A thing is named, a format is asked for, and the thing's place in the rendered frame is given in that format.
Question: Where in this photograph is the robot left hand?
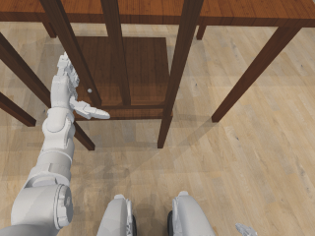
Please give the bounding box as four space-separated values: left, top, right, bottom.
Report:
50 52 110 120

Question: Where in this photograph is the robot left upper arm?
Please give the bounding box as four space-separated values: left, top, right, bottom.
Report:
0 184 74 236

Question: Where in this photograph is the chair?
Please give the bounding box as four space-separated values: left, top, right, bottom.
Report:
0 0 204 151

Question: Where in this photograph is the left robot forearm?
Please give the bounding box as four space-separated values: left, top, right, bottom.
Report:
11 106 76 226

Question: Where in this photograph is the table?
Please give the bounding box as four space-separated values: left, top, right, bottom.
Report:
0 0 315 127

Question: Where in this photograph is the right robot shin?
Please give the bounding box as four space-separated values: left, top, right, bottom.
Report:
172 191 189 236

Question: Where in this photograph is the robot right hand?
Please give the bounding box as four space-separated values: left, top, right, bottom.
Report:
235 222 258 236

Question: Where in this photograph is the robot right thigh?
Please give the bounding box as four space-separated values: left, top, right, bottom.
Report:
172 195 217 236

